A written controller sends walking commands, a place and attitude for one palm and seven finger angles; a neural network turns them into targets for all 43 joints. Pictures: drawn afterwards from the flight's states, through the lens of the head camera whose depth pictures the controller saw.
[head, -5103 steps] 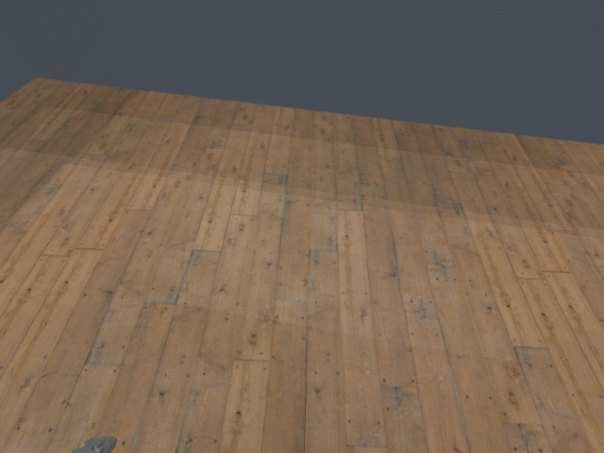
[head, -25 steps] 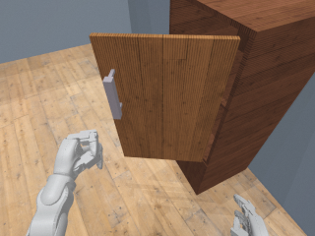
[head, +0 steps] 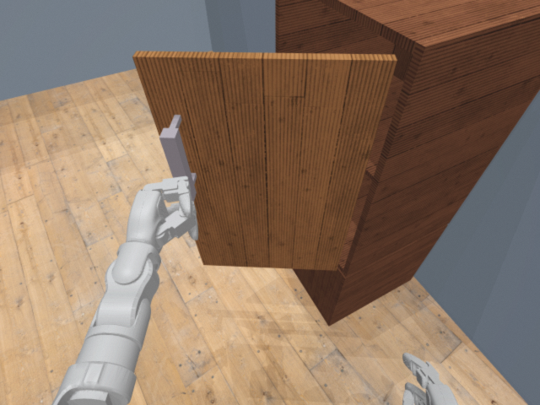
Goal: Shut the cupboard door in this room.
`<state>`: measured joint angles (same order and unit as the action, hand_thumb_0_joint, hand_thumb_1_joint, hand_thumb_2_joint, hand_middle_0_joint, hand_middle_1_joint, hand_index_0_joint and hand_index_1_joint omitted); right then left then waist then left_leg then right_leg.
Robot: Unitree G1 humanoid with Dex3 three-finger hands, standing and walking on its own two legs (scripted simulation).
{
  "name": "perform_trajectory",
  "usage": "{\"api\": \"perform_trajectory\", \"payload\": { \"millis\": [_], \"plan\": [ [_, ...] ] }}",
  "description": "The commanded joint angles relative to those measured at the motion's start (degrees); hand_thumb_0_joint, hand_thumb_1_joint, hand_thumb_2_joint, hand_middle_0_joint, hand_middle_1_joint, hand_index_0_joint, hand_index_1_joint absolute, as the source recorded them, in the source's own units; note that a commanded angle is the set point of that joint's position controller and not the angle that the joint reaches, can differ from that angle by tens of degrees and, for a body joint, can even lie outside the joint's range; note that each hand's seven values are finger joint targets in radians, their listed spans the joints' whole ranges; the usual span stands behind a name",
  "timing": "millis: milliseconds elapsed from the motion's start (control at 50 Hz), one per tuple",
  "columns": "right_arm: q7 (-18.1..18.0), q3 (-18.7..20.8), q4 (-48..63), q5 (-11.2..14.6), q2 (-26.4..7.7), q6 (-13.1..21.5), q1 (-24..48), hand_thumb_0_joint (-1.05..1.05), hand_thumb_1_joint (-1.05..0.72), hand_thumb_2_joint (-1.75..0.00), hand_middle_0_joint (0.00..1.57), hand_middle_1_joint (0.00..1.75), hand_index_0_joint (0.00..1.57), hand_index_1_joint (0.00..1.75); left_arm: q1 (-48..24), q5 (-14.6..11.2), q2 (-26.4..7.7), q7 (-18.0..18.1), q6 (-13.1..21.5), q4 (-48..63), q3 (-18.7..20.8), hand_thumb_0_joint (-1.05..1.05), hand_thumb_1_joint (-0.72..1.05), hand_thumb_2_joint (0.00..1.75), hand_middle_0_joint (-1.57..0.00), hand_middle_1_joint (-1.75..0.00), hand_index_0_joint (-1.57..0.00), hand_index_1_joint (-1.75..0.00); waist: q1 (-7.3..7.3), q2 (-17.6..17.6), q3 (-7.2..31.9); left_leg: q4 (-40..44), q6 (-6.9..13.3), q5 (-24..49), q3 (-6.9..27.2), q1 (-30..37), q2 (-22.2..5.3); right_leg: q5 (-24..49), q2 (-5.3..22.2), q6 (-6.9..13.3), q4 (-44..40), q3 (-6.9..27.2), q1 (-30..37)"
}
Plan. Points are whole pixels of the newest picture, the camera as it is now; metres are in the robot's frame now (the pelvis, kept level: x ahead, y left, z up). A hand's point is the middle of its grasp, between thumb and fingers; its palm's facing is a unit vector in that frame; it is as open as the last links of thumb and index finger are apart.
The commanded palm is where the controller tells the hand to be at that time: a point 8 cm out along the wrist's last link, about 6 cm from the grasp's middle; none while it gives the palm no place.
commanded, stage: bring the fist close to the handle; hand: left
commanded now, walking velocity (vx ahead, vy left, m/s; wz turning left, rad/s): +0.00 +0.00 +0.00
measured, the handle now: (182, 159) +0.49 +0.17 +0.09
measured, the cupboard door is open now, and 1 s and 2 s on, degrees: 59 56 44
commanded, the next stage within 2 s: push the door shut along its arc in 0.50 s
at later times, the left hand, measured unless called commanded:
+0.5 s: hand (195, 202) +0.39 +0.13 +0.09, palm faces -0.01 -1.00 -0.04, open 3.1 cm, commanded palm +0.37 +0.18 +0.09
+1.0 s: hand (203, 182) +0.43 +0.12 +0.09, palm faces -0.10 -0.99 -0.04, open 3.1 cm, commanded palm +0.42 +0.17 +0.09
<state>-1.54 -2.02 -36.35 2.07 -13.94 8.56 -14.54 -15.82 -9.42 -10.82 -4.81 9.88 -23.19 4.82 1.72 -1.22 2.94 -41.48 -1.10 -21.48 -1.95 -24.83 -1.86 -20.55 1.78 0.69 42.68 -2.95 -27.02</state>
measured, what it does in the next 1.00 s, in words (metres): stands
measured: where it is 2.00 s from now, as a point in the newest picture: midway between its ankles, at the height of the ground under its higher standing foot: outside the picture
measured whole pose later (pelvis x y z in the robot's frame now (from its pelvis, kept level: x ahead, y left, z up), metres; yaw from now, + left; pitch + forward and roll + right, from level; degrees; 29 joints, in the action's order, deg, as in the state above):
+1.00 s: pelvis +0.00 +0.01 +0.00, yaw +0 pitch +9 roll +0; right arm -1.2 -1.0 -38.1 2.0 -14.4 3.3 -17.3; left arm -39.8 -8.4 -14.6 -8.6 18.4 -54.4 8.7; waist 4.4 -0.8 3.2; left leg -43.7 -0.5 -21.6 -2.3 -30.8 -1.7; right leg -20.1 2.0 0.3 44.1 -2.4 -32.8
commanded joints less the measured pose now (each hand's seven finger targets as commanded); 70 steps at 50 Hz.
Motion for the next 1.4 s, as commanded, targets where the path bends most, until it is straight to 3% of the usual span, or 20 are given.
{"api": "perform_trajectory", "payload": {
  "millis": [0,80,120,180,220,260,320,460,520,560,600,700,720,800,960,1040,1100,1260,1320,1380],
  "plan": [
    [-0.12,3.41,6.97,0.34,-6.77,1.79,1.14,0.00,-0.90,-0.90,0.20,0.30,0.20,0.30,-24.69,-0.33,-6.90,0.61,5.47,8.05,3.20,0.00,0.90,0.90,-1.30,-1.50,-1.30,-1.50,0.32,1.26,14.90,4.99,1.44,13.56,0.28,4.25,2.14,16.71,-1.08,-0.09,-6.05,1.31,7.18],
    [-0.08,3.75,5.74,0.25,-6.96,0.85,-0.11,0.00,-0.90,-0.90,0.20,0.30,0.20,0.30,-31.06,-0.27,-7.72,1.16,7.09,3.10,3.96,0.00,0.90,0.90,-1.30,-1.50,-1.30,-1.50,1.42,2.68,16.09,4.35,1.63,13.46,0.08,3.72,2.13,17.71,-1.18,-0.34,-6.13,1.81,7.02],
    [0.11,4.09,5.97,0.06,-7.35,0.28,-0.89,0.00,-0.90,-0.90,0.20,0.30,0.20,0.30,-26.66,-0.10,-9.97,1.03,7.57,0.16,6.76,0.00,0.90,0.90,-1.30,-1.50,-1.30,-1.50,-0.28,3.61,17.76,4.54,1.67,13.84,-0.13,2.81,2.27,18.24,-1.18,-0.25,-5.95,2.00,9.08],
    [0.39,4.11,6.45,0.30,-7.07,-0.48,-0.86,0.00,-0.90,-0.90,0.20,0.30,0.20,0.30,-27.40,-0.07,-8.17,0.26,8.36,-0.28,5.07,0.00,0.90,0.90,-1.30,-1.50,-1.30,-1.50,0.15,2.69,17.40,4.78,1.71,14.00,-0.69,2.48,2.34,19.46,-1.14,-0.27,-6.00,2.21,9.02],
    [0.40,4.34,6.51,0.13,-7.42,-0.95,-1.53,0.00,-0.90,-0.90,0.20,0.30,0.20,0.30,-25.42,-0.24,-10.97,0.40,8.64,-1.56,7.98,0.00,0.90,0.90,-1.30,-1.50,-1.30,-1.50,-0.67,4.17,17.57,4.95,1.77,14.08,-0.79,1.71,2.31,19.73,-1.11,-0.36,-6.25,2.31,10.58],
    [0.46,4.27,7.00,0.36,-7.15,-1.23,-1.02,0.00,-0.90,-0.90,0.20,0.30,0.20,0.30,-27.84,-0.34,-9.02,0.10,9.41,0.65,5.93,0.00,0.90,0.90,-1.30,-1.50,-1.30,-1.50,0.08,3.01,17.61,5.21,1.89,13.89,-1.02,2.14,2.40,19.92,-1.17,-0.39,-6.33,2.48,10.03],
    [-0.04,4.57,6.37,0.27,-7.62,-1.62,-1.58,0.00,-0.90,-0.90,0.20,0.30,0.20,0.30,-28.65,-0.46,-12.32,0.35,10.05,-0.48,8.63,0.00,0.90,0.90,-1.30,-1.50,-1.30,-1.50,0.37,5.67,16.81,5.17,2.15,12.46,-1.04,1.61,2.29,18.14,-1.25,-0.76,-7.18,2.80,10.18],
    [-0.20,4.40,6.10,0.62,-7.07,-1.54,-1.19,0.00,-0.90,-0.90,0.20,0.30,0.20,0.30,-30.76,-0.88,-8.84,-0.95,10.83,-0.47,5.33,0.00,0.90,0.90,-1.30,-1.50,-1.30,-1.50,1.03,1.08,17.12,5.23,2.11,12.40,-1.00,3.56,2.43,18.22,-1.49,-0.32,-7.10,2.49,8.41],
    [-0.33,4.54,5.84,0.49,-7.54,-1.79,-1.68,0.00,-0.90,-0.90,0.20,0.30,0.20,0.30,-30.86,-1.00,-9.49,-0.99,10.48,-2.78,6.04,0.00,0.90,0.90,-1.30,-1.50,-1.30,-1.50,1.34,4.05,16.42,5.45,2.16,11.59,-0.76,3.08,2.30,16.82,-1.51,-0.55,-7.47,2.16,8.11],
    [-0.11,4.34,6.06,0.67,-7.30,-1.80,-1.31,0.00,-0.90,-0.90,0.20,0.30,0.20,0.30,-31.65,-0.69,-8.11,-1.02,10.46,-2.27,4.57,0.00,0.90,0.90,-1.30,-1.50,-1.30,-1.50,1.27,1.30,16.58,5.46,1.96,11.91,-0.59,3.78,2.29,16.90,-1.54,-0.19,-6.90,1.85,6.96],
    [-0.03,4.52,6.16,0.56,-7.42,-1.74,-1.56,0.00,-0.90,-0.90,0.20,0.30,0.20,0.30,-32.11,-0.58,-8.14,-0.82,10.51,-2.10,4.65,0.00,0.90,0.90,-1.30,-1.50,-1.30,-1.50,1.24,2.05,17.43,5.14,1.95,12.52,-0.42,3.99,2.26,17.49,-1.63,-0.17,-6.52,1.79,7.12],
    [-0.28,4.24,5.18,0.52,-7.55,-2.27,-2.01,0.00,-0.90,-0.90,0.20,0.30,0.20,0.30,-40.10,0.22,-10.06,-1.26,10.96,-5.90,4.79,0.00,0.90,0.90,-1.30,-1.50,-1.30,-1.50,2.88,2.45,16.22,4.70,1.99,11.85,0.00,3.63,2.14,17.00,-1.68,-0.21,-6.09,1.83,5.22],
    [-0.48,4.35,4.90,0.35,-7.84,-2.45,-2.41,0.00,-0.90,-0.90,0.20,0.30,0.20,0.30,-41.17,0.39,-12.17,-1.22,11.32,-6.33,6.41,0.00,0.90,0.90,-1.30,-1.50,-1.30,-1.50,2.67,2.21,17.10,4.56,2.05,11.76,0.14,3.94,2.12,16.53,-1.65,-0.17,-5.93,1.86,5.50],
    [-0.46,3.99,4.36,0.50,-7.70,-2.73,-3.10,0.00,-0.90,-0.90,0.20,0.30,0.20,0.30,-46.12,0.44,-10.11,-2.74,11.19,-12.82,4.49,0.00,0.90,0.90,-1.30,-1.50,-1.30,-1.50,3.62,0.54,16.93,4.12,1.77,12.45,0.69,3.64,2.22,17.08,-1.89,0.30,-4.93,1.47,3.36],
    [-0.15,4.46,3.22,0.01,-8.66,-3.11,-6.65,0.00,-0.90,-0.90,0.20,0.30,0.20,0.30,-53.97,0.52,-10.49,-5.56,13.05,-20.07,4.33,0.00,0.90,0.90,-1.30,-1.50,-1.30,-1.50,5.36,1.94,20.82,2.41,1.91,14.65,1.34,3.56,2.11,18.71,-2.22,0.34,-3.19,1.22,1.49],
    [-0.24,4.48,2.05,-0.10,-9.19,-3.37,-8.11,0.00,-0.90,-0.90,0.20,0.30,0.20,0.30,-59.37,0.70,-11.91,-7.17,13.77,-23.23,4.24,0.00,0.90,0.90,-1.30,-1.50,-1.30,-1.50,6.80,0.32,19.85,2.01,1.99,11.96,1.88,2.51,2.10,15.71,-2.37,0.41,-3.19,1.36,-1.35],
    [-0.15,4.70,1.62,-0.33,-9.59,-3.36,-9.26,0.00,-0.90,-0.90,0.20,0.30,0.20,0.30,-60.38,0.56,-12.78,-8.27,13.93,-24.64,5.06,0.00,0.90,0.90,-1.30,-1.50,-1.30,-1.50,6.90,0.13,22.79,1.39,1.96,13.00,2.14,3.21,2.09,16.24,-2.51,0.50,-2.65,1.33,-1.40],
    [-0.38,4.65,0.33,-0.76,-10.60,-3.58,-12.13,0.00,-0.90,-0.90,0.20,0.30,0.20,0.30,-68.38,0.93,-15.29,-10.43,13.44,-29.69,5.63,0.00,0.90,0.90,-1.30,-1.50,-1.30,-1.50,9.37,-0.95,21.25,0.49,2.10,9.74,2.90,0.52,1.93,12.58,-2.80,0.37,-2.44,1.43,-5.79],
    [-0.55,4.56,0.27,-1.10,-11.31,-3.60,-13.65,0.00,-0.90,-0.90,0.20,0.30,0.20,0.30,-68.87,0.71,-20.42,-10.35,12.91,-31.69,10.34,0.00,0.90,0.90,-1.30,-1.50,-1.30,-1.50,8.88,0.08,23.46,0.02,2.42,10.23,2.83,-1.11,2.11,13.36,-2.94,0.39,-2.02,1.70,-3.81],
    [-0.41,4.49,0.60,-1.21,-11.06,-3.56,-14.26,0.00,-0.90,-0.90,0.20,0.30,0.20,0.30,-70.57,1.90,-22.46,-11.41,13.14,-32.14,10.75,0.00,0.90,0.90,-1.30,-1.50,-1.30,-1.50,9.21,-0.40,25.21,-0.86,2.58,10.77,2.54,-2.92,2.23,15.11,-2.79,0.20,-1.56,2.52,-2.44]
  ]
}}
